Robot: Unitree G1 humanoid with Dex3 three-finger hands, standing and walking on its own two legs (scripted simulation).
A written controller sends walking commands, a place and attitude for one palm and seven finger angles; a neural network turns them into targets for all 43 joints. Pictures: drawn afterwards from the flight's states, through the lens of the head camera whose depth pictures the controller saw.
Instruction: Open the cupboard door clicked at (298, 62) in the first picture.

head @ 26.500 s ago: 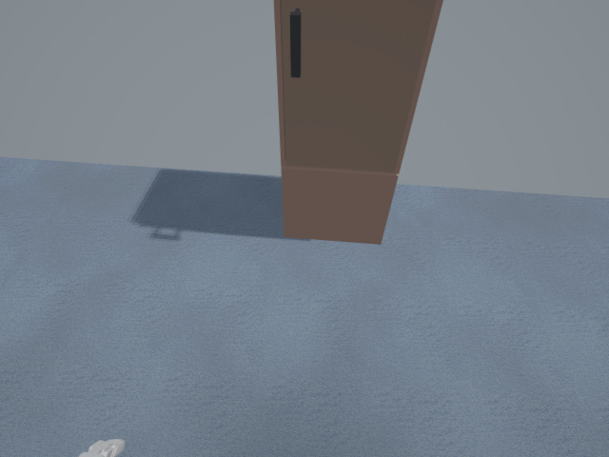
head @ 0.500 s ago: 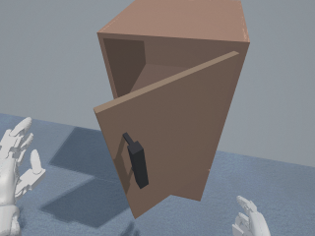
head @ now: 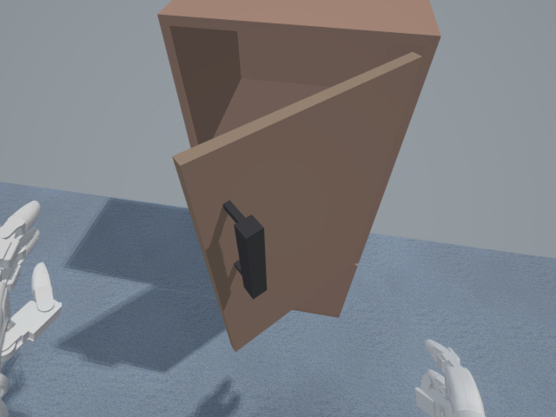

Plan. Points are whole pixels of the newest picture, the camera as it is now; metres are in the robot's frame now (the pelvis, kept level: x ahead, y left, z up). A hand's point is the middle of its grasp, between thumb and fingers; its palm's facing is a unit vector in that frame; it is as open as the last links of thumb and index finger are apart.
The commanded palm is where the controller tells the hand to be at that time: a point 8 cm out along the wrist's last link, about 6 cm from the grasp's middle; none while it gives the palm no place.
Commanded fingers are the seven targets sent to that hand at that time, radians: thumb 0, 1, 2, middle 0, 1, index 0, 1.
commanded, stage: step back with the hand held close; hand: left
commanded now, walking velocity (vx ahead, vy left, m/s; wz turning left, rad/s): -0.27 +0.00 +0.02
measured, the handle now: (243, 251) +0.32 +0.08 +0.08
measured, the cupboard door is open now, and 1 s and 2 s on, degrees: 47 47 47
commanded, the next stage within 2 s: stop stepping back and stand still in 0.72 s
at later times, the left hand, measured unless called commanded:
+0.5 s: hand out of the picture +0.11 +0.30 +0.15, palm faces +0.45 -0.79 -0.41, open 7.5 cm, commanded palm +0.04 +0.34 +0.18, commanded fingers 0.00 0.90 0.90 -0.20 -0.30 -0.20 -0.30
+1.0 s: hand out of the picture +0.04 +0.28 +0.17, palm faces +0.37 -0.82 -0.43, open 7.4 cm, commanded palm -0.01 +0.31 +0.18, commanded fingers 0.00 0.90 0.90 -0.20 -0.30 -0.20 -0.30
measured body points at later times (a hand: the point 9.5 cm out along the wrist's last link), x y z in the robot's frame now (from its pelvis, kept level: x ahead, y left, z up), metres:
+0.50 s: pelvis -0.09 +0.03 -0.02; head -0.07 +0.06 +0.43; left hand +0.08 +0.34 +0.17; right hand +0.07 -0.21 -0.09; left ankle +0.03 +0.10 -0.74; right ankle -0.05 -0.12 -0.71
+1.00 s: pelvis -0.17 +0.02 -0.02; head -0.18 +0.05 +0.43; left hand +0.01 +0.32 +0.19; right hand -0.02 -0.23 -0.09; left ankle -0.08 +0.10 -0.74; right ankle -0.29 -0.08 -0.72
